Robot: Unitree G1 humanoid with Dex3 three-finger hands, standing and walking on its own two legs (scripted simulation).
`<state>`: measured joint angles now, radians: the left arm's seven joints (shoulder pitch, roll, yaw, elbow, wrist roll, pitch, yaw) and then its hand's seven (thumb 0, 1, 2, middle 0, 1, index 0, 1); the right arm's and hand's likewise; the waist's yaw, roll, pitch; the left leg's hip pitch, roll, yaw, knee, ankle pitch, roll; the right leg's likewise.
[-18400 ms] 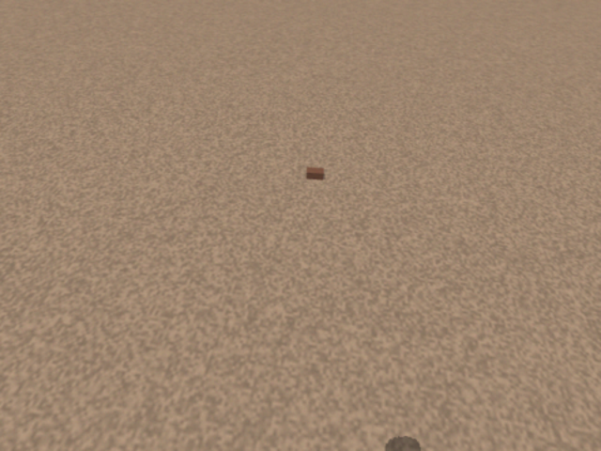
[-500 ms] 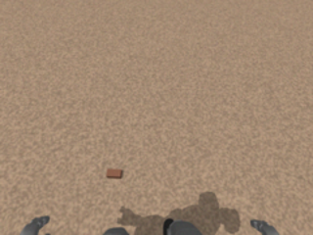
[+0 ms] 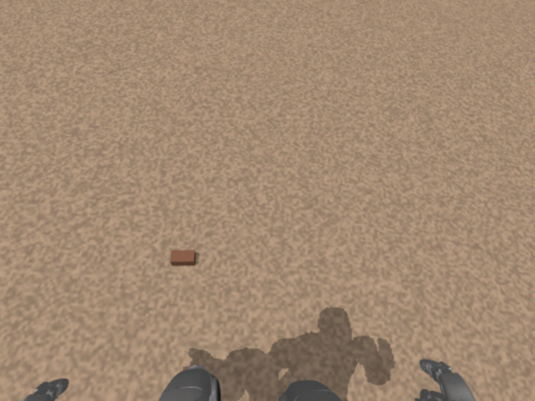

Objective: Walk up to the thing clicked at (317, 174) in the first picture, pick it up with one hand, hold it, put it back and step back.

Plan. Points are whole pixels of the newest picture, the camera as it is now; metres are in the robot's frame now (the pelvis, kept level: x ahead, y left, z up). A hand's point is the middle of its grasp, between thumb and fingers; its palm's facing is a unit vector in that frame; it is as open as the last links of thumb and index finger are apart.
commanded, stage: walk up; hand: left
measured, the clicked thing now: (183, 257) +0.61 +0.24 -0.73
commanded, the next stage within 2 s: stand in 1.34 s
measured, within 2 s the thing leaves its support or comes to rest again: neither
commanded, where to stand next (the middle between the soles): +0.23 -0.02 m, yaw +2 degrees
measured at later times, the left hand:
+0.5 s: hand out of the picture -0.06 +0.25 -0.14, palm faces +0.07 -0.94 -0.34, open 7.4 cm
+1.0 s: hand out of the picture -0.08 +0.23 -0.13, palm faces +0.09 -0.94 -0.33, open 7.4 cm
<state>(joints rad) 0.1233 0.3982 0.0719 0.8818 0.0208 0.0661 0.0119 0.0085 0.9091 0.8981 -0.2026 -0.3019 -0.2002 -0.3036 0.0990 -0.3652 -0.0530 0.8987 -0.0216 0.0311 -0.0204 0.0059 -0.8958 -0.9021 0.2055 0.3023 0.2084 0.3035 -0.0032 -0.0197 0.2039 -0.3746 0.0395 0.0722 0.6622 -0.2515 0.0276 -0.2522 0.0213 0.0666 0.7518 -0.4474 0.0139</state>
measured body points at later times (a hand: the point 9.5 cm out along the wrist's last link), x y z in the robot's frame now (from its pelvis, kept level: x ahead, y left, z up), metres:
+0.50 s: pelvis -0.14 -0.02 +0.01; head -0.11 +0.00 +0.46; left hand -0.06 +0.29 -0.12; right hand -0.05 -0.33 -0.10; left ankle -0.14 +0.09 -0.72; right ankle -0.11 -0.16 -0.68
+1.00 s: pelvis -0.14 -0.04 +0.02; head -0.14 -0.03 +0.47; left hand -0.09 +0.27 -0.11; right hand -0.05 -0.33 -0.11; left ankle -0.15 +0.08 -0.72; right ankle -0.14 -0.17 -0.72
